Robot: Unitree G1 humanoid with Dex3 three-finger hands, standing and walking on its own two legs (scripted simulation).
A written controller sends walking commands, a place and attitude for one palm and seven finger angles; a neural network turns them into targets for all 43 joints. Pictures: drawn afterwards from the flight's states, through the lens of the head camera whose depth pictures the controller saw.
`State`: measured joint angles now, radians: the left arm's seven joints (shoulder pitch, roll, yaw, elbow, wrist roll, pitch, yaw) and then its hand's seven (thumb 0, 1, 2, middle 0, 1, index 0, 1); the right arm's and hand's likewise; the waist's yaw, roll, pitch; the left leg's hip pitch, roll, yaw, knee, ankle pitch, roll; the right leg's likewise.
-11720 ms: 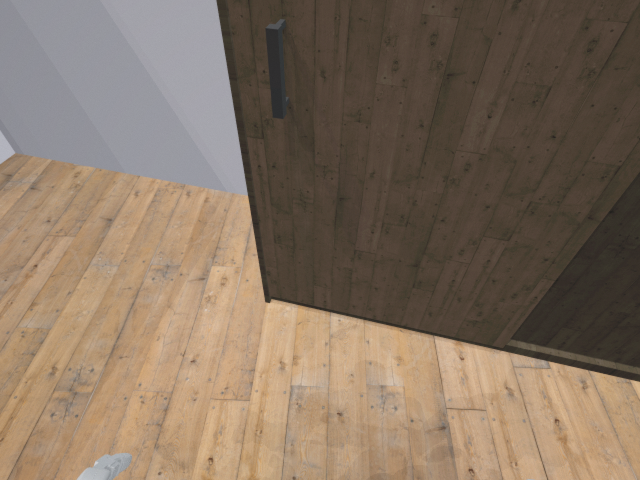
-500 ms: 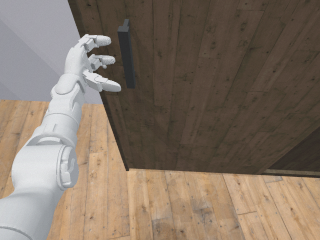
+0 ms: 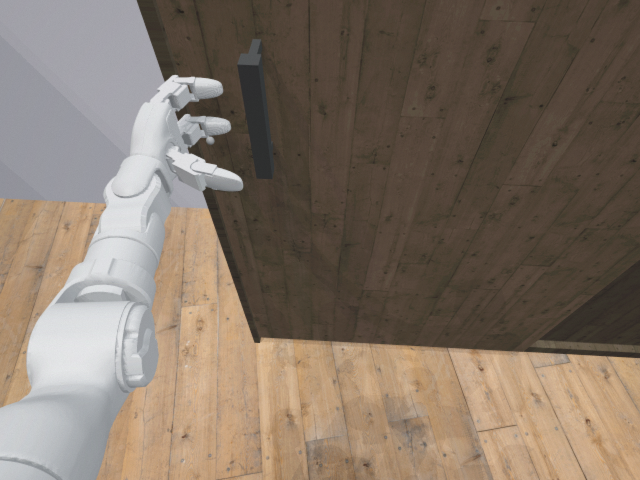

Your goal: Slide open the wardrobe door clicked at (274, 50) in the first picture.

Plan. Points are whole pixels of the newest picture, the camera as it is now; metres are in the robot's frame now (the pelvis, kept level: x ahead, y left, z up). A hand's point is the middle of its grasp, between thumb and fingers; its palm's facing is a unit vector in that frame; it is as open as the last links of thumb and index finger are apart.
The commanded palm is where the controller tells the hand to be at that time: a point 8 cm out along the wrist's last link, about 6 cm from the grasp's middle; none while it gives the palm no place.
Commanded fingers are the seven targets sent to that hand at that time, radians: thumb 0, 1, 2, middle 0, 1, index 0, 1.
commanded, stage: move the hooked fingers beside the handle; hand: left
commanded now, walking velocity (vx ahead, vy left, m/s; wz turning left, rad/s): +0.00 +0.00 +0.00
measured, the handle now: (261, 114) +0.54 +0.05 +0.15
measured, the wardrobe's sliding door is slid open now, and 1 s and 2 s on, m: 0.00 0.00 0.00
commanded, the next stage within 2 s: feel for the door with the fingertips in 0.24 s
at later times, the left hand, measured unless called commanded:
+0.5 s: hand (213, 136) +0.49 +0.11 +0.16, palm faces -0.14 -0.99 +0.00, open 14.0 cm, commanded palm +0.47 +0.16 +0.16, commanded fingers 0.00 -0.50 0.30 -0.30 -1.20 -0.30 -1.20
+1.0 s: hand (229, 132) +0.49 +0.09 +0.16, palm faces -0.10 -1.00 -0.02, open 14.0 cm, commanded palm +0.48 +0.14 +0.16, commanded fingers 0.00 -0.50 0.30 -0.30 -1.20 -0.30 -1.20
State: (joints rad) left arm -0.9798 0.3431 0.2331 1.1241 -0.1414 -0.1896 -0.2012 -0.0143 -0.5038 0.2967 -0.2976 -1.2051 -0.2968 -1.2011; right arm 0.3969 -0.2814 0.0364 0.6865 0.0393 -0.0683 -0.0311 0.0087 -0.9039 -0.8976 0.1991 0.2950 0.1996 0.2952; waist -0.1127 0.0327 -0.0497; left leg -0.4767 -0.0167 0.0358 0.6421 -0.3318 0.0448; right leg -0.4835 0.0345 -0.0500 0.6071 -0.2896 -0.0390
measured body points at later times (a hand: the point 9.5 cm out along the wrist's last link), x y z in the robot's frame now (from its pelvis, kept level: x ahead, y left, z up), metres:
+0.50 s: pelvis +0.00 -0.01 +0.00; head +0.06 -0.01 +0.45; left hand +0.49 +0.16 +0.16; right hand +0.02 -0.27 -0.12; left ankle -0.01 +0.09 -0.72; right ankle +0.00 -0.10 -0.72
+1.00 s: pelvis +0.00 -0.01 +0.00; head +0.06 -0.02 +0.45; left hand +0.49 +0.14 +0.16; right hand +0.03 -0.27 -0.13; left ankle -0.01 +0.09 -0.72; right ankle +0.00 -0.10 -0.72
